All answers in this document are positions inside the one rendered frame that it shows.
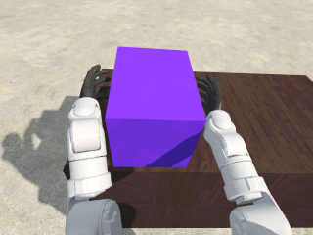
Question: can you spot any left robot forearm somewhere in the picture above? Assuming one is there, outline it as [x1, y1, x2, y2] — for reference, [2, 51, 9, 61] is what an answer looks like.
[65, 97, 112, 235]

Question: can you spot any robot left hand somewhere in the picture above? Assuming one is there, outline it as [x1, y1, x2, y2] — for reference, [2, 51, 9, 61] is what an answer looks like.
[79, 64, 111, 102]

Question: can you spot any pedestal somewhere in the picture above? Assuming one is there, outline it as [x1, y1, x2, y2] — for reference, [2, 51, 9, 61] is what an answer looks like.
[63, 69, 313, 228]

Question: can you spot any robot right hand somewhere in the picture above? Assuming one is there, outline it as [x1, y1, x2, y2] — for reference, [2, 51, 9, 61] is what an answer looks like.
[196, 74, 224, 116]

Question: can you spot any carton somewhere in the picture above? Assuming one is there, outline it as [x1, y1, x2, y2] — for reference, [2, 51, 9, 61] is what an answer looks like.
[105, 46, 207, 167]

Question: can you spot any robot right upper arm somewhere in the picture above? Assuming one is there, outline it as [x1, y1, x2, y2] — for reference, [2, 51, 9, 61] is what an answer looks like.
[229, 202, 291, 235]

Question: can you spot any right robot forearm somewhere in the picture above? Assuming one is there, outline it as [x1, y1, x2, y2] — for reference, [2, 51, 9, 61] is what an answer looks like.
[203, 110, 292, 235]

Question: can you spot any robot left upper arm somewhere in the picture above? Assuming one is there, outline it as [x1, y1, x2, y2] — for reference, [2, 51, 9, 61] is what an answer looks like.
[66, 198, 122, 235]

